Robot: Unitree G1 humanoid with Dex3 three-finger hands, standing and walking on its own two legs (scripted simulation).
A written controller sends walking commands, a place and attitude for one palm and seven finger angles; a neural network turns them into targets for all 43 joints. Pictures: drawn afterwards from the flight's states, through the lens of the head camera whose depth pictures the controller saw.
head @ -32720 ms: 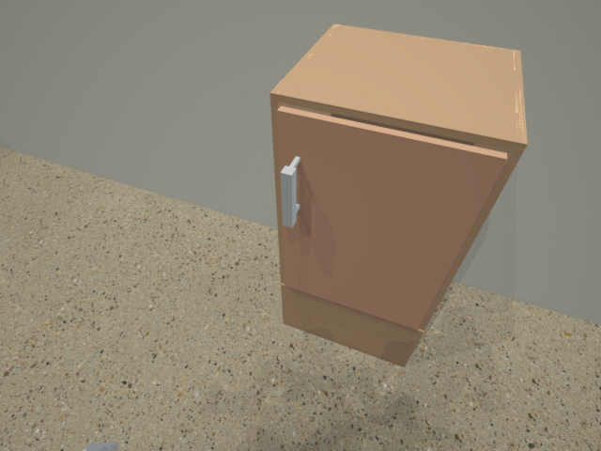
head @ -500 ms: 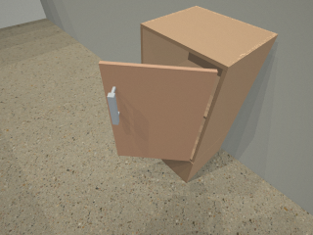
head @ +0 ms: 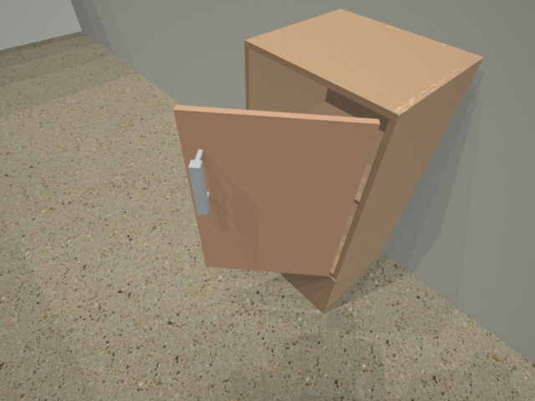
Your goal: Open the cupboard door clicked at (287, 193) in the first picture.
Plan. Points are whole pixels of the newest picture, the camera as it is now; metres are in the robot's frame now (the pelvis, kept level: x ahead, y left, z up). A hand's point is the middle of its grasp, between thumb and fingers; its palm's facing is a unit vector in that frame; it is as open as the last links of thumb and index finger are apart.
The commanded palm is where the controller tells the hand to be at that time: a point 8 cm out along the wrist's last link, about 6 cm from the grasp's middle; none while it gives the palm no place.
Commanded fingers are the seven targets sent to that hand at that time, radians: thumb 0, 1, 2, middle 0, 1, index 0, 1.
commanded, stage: raise the hand with hooked fingers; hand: left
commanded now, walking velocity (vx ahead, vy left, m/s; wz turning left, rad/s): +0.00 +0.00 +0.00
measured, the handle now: (201, 182) +0.57 +0.19 -0.05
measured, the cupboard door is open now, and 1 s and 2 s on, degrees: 43 43 43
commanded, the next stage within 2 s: none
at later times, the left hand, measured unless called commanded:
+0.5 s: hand (146, 381) +0.16 +0.19 -0.07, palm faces +0.10 -0.99 -0.07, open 9.5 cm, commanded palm +0.15 +0.25 -0.06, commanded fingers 0.00 0.20 0.60 -0.25 -0.75 -0.25 -0.75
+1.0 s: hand (130, 338) +0.22 +0.24 -0.06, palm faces +0.00 -1.00 -0.05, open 12.5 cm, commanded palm +0.20 +0.29 -0.05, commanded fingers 0.00 -0.38 0.35 -0.29 -1.12 -0.29 -1.12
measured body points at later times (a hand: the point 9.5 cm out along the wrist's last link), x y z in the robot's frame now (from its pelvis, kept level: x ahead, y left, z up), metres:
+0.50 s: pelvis -0.01 -0.02 -0.11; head +0.07 +0.00 +0.33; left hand +0.15 +0.25 -0.06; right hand +0.25 -0.22 -0.16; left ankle +0.02 +0.09 -0.74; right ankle +0.03 -0.12 -0.74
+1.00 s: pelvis +0.00 -0.01 -0.10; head +0.08 +0.02 +0.35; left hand +0.22 +0.29 -0.06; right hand +0.17 -0.27 -0.17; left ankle +0.02 +0.09 -0.74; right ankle +0.03 -0.12 -0.74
